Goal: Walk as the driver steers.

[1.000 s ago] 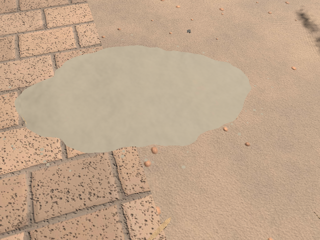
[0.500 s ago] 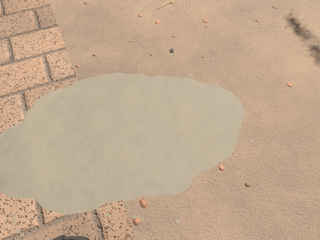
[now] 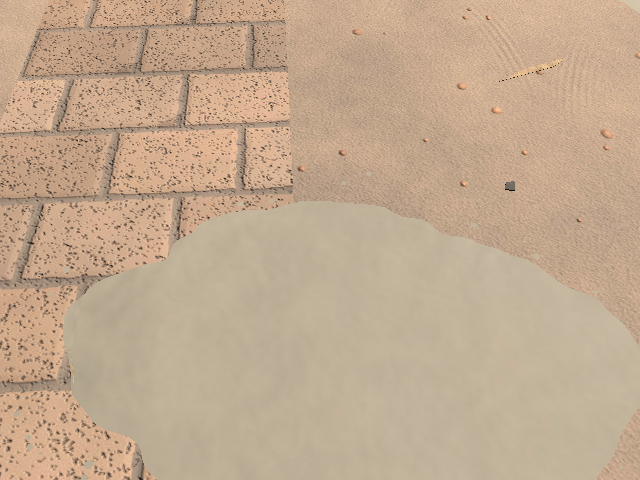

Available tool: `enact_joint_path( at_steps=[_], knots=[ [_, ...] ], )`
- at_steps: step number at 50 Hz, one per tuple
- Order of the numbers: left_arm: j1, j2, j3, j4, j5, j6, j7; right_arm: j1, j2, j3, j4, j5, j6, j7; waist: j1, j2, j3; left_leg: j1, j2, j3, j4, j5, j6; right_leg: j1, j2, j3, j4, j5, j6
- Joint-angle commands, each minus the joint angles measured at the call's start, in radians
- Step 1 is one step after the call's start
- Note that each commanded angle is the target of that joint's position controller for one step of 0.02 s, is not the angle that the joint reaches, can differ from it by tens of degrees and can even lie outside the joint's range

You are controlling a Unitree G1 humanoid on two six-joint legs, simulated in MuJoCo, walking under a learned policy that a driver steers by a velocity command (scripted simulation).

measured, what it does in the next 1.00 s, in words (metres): walks ahead, turning left: left foot, then right foot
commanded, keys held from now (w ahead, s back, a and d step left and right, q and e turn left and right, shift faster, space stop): w+q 0.76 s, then q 0.14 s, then e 0.10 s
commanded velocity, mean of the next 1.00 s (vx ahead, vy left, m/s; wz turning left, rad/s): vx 0.45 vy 0.00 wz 0.56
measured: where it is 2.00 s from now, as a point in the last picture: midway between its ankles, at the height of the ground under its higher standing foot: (283, 430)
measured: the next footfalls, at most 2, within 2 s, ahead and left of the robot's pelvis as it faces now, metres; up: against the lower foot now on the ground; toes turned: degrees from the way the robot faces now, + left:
left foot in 0.04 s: +0.18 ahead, +0.07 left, +0.00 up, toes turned +7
right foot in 0.58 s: +0.52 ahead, -0.04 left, +0.00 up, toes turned +22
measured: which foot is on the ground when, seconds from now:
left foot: up 0.00-0.02, down 0.04-0.58, up 0.60-1.00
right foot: down 0.00-0.06, up 0.08-0.56, down 0.58-1.00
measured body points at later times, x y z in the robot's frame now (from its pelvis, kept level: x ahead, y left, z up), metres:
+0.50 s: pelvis +0.28 +0.02 +0.01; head +0.31 +0.04 +0.46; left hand +0.43 +0.30 -0.09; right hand +0.32 -0.26 -0.11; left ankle +0.14 +0.06 -0.73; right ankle +0.47 -0.08 -0.69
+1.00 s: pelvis +0.51 +0.09 +0.01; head +0.54 +0.12 +0.46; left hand +0.37 +0.32 -0.13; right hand +0.80 +0.01 -0.09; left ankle +0.57 +0.25 -0.71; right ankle +0.49 -0.05 -0.73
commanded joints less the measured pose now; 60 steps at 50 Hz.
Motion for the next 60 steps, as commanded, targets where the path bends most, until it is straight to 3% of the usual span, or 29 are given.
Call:
enact_joint_path(
  at_steps=[1, 2, 3, 4, 5, 7, 9, 11, 16, 23, 25, 27, 28, 29, 30, 31, 32, 33, 35, 39, 44, 49, 51, 52, 53, 54, 56, 57, 60],
  knots=[
    [0.007, 0.200, 0.044, -0.038, 0.005, 0.015, 0.012, 0.139, -0.100, -0.036, -0.016, -0.002, -0.013, -0.011, -0.102, -0.117, -0.086, 0.178, -0.104, 0.048, -0.032, -0.148, 0.077, 0.004, -0.291, 0.042, 0.310, 1.217, -0.092],
    [-0.007, 0.210, 0.047, -0.048, 0.001, 0.023, 0.008, 0.270, -0.129, -0.053, 0.023, -0.008, -0.022, -0.019, -0.164, -0.087, -0.156, 0.358, -0.123, 0.020, -0.119, -0.122, 0.109, -0.077, -0.280, 0.033, 0.522, 1.099, -0.076],
    [-0.015, 0.183, 0.041, -0.078, -0.002, 0.021, 0.002, 0.399, -0.220, -0.086, 0.051, -0.020, -0.024, -0.034, -0.217, 0.014, -0.244, 0.588, 0.040, -0.215, -0.185, -0.224, 0.168, -0.290, -0.241, 0.029, 0.833, 0.745, -0.044],
    [-0.020, 0.099, 0.031, -0.158, -0.016, 0.012, -0.021, 0.326, -0.315, -0.111, 0.024, 0.001, -0.010, -0.039, -0.130, 0.265, -0.294, 0.844, 0.303, -0.811, -0.327, -0.236, 0.329, -0.757, 0.021, 0.125, 1.205, -0.123, 0.024],
    [-0.137, 0.169, 0.038, -0.188, -0.002, -0.004, -0.026, 0.338, -0.304, -0.108, 0.018, 0.023, 0.002, -0.042, -0.170, 0.071, -0.263, 0.809, 0.309, -0.816, -0.390, -0.151, 0.321, -0.861, -0.023, 0.328, 1.215, -0.068, 0.012],
    [-0.145, 0.146, 0.031, -0.185, -0.017, -0.024, -0.027, 0.248, -0.199, -0.083, 0.030, 0.026, -0.007, -0.055, -0.082, -0.060, -0.062, 0.563, 0.246, -0.581, -0.410, 0.066, 0.248, -0.820, -0.112, 0.335, 1.043, 0.075, 0.008],
    [-0.115, 0.129, 0.028, -0.174, 0.017, 0.011, -0.029, 0.178, -0.150, -0.065, 0.020, 0.033, -0.026, -0.065, -0.020, -0.059, -0.057, 0.453, 0.131, -0.427, -0.426, 0.171, 0.183, -0.706, -0.142, 0.341, 0.930, 0.101, 0.032],
    [-0.113, 0.121, 0.026, -0.188, 0.025, 0.040, -0.034, 0.215, -0.167, -0.066, 0.031, 0.038, -0.047, -0.062, -0.010, -0.016, -0.061, 0.412, 0.110, -0.390, -0.420, 0.306, 0.195, -0.680, -0.137, 0.324, 0.858, 0.092, 0.063],
    [-0.309, 0.120, 0.020, -0.261, 0.020, 0.056, -0.042, 0.312, -0.202, -0.074, 0.039, 0.032, -0.050, -0.055, -0.071, 0.019, -0.024, 0.424, 0.066, -0.393, -0.439, 0.240, 0.148, -0.777, -0.124, 0.300, 0.620, 0.266, 0.096],
    [-0.496, 0.133, 0.006, -0.343, 0.005, 0.036, -0.051, 0.406, -0.218, -0.078, 0.038, 0.017, -0.043, -0.063, -0.143, 0.054, -0.020, 0.557, 0.087, -0.463, -0.351, 0.332, 0.114, -0.772, -0.060, 0.313, 0.373, 0.360, 0.065],
    [-0.459, 0.155, 0.009, -0.346, 0.002, 0.028, -0.049, 0.377, -0.234, -0.082, 0.024, 0.014, -0.044, -0.071, -0.110, 0.066, -0.023, 0.549, 0.099, -0.494, -0.312, 0.358, 0.085, -0.671, -0.045, 0.332, 0.296, 0.327, 0.042],
    [-0.293, 0.196, 0.026, -0.300, -0.001, 0.016, -0.036, 0.315, -0.258, -0.087, 0.003, 0.013, -0.051, -0.068, -0.028, 0.065, -0.079, 0.479, 0.073, -0.493, -0.180, 0.493, 0.044, -0.416, 0.001, 0.317, 0.242, 0.251, 0.009],
    [-0.150, 0.223, 0.038, -0.264, 0.005, 0.003, -0.024, 0.296, -0.253, -0.085, 0.000, 0.021, -0.059, -0.058, 0.049, 0.009, -0.153, 0.420, 0.008, -0.444, 0.012, 0.478, 0.019, -0.220, -0.022, 0.329, 0.175, 0.272, -0.017],
    [0.010, 0.295, 0.055, -0.257, 0.029, -0.004, -0.006, 0.309, -0.174, -0.062, -0.031, 0.033, -0.068, -0.050, 0.100, -0.097, -0.306, 0.297, -0.059, -0.366, 0.295, 0.212, -0.005, 0.010, -0.244, 0.549, 0.145, 0.052, -0.062],
    [-0.018, 0.376, 0.071, -0.266, 0.044, 0.008, -0.004, 0.444, -0.090, -0.045, -0.058, 0.061, -0.064, -0.052, 0.003, -0.334, -0.385, -0.002, -0.204, -0.264, 0.537, -0.467, -0.037, 0.188, -0.488, 1.018, 0.024, 0.009, -0.178],
    [-0.087, 0.293, 0.064, -0.276, 0.025, 0.023, -0.010, 0.426, -0.181, -0.052, -0.025, 0.024, -0.046, -0.063, -0.016, -0.187, -0.290, -0.093, -0.099, -0.262, 0.634, -0.396, -0.026, 0.074, -0.462, 1.062, -0.001, -0.155, -0.192],
    [-0.155, 0.200, 0.042, -0.290, 0.015, 0.025, -0.014, 0.352, -0.196, -0.057, -0.026, 0.015, -0.040, -0.054, -0.018, -0.074, -0.155, -0.089, -0.057, -0.250, 0.622, -0.292, -0.030, -0.069, -0.409, 0.885, -0.019, -0.138, -0.168],
    [-0.189, 0.159, 0.030, -0.285, 0.015, 0.023, -0.018, 0.311, -0.180, -0.054, -0.034, 0.014, -0.038, -0.045, -0.029, -0.045, -0.091, -0.066, -0.025, -0.237, 0.581, -0.234, -0.039, -0.163, -0.354, 0.734, -0.036, 0.005, -0.146],
    [-0.167, 0.144, 0.023, -0.258, 0.009, 0.012, -0.016, 0.299, -0.160, -0.051, -0.040, -0.002, -0.017, -0.024, -0.045, -0.120, -0.057, -0.024, 0.011, -0.219, 0.539, -0.204, -0.056, -0.246, -0.285, 0.544, -0.063, 0.196, -0.112],
    [-0.118, 0.161, 0.032, -0.225, -0.006, -0.020, -0.029, 0.219, -0.131, -0.041, -0.084, 0.000, 0.009, -0.004, -0.053, -0.112, -0.042, -0.096, 0.028, -0.196, 0.517, -0.142, -0.077, -0.242, -0.297, 0.395, -0.091, 0.477, -0.137],
    [-0.131, 0.170, 0.035, -0.212, -0.010, -0.008, -0.025, 0.090, -0.083, -0.016, -0.141, 0.006, 0.003, 0.010, -0.048, -0.133, -0.034, -0.010, 0.015, -0.099, 0.195, 0.028, -0.098, -0.269, -0.234, 0.155, -0.029, 0.818, -0.111],
    [-0.058, 0.207, 0.042, -0.170, -0.018, 0.012, -0.022, 0.073, -0.094, -0.012, -0.144, -0.011, -0.005, 0.002, -0.030, -0.146, -0.074, 0.170, -0.046, -0.079, -0.051, -0.002, -0.054, -0.203, -0.257, 0.176, 0.100, 0.922, -0.093],
    [-0.052, 0.199, 0.035, -0.152, -0.025, 0.024, -0.023, 0.227, -0.114, -0.019, -0.078, -0.031, -0.032, -0.017, -0.103, -0.072, -0.142, 0.381, -0.060, -0.090, -0.235, 0.158, -0.018, -0.217, -0.209, 0.166, 0.308, 0.853, -0.060],
    [-0.001, 0.147, 0.017, -0.167, -0.026, 0.023, -0.026, 0.306, -0.173, -0.025, -0.059, -0.051, -0.049, -0.030, -0.114, 0.040, -0.249, 0.601, 0.127, -0.225, -0.206, 0.581, 0.010, -0.338, -0.161, 0.154, 0.476, 0.525, -0.024],
    [0.141, 0.023, -0.022, -0.174, -0.060, 0.038, -0.032, 0.300, -0.214, -0.026, -0.073, -0.035, -0.049, -0.045, -0.063, 0.226, -0.444, 0.844, 0.458, -0.523, -0.133, 1.047, 0.199, -0.510, -0.036, 0.207, 0.748, -0.269, 0.010],
    [0.082, 0.117, 0.005, -0.135, -0.051, 0.073, -0.016, 0.316, -0.186, -0.029, -0.067, 0.027, -0.038, -0.060, -0.118, 0.120, -0.485, 0.738, 0.408, -0.476, -0.154, 0.972, 0.222, -0.479, -0.021, 0.346, 0.806, -0.290, 0.007],
    [-0.037, 0.137, 0.016, -0.160, -0.029, 0.083, -0.015, 0.171, -0.131, -0.005, -0.068, 0.028, -0.027, -0.078, -0.065, 0.100, -0.229, 0.536, 0.313, -0.346, -0.265, 0.678, 0.148, -0.561, -0.052, 0.350, 0.795, -0.203, 0.003],
    [-0.048, 0.139, 0.021, -0.151, -0.015, 0.089, -0.014, 0.127, -0.113, 0.002, -0.071, 0.027, -0.026, -0.088, -0.041, 0.101, -0.161, 0.456, 0.279, -0.294, -0.302, 0.627, 0.112, -0.545, -0.065, 0.348, 0.769, -0.139, 0.011],
    [0.017, 0.117, 0.030, -0.124, -0.003, 0.118, -0.021, 0.097, -0.124, -0.005, -0.074, 0.020, -0.023, -0.096, -0.001, 0.076, -0.170, 0.342, 0.244, -0.186, -0.341, 0.511, 0.100, -0.458, -0.042, 0.299, 0.794, -0.067, 0.035]
  ],
)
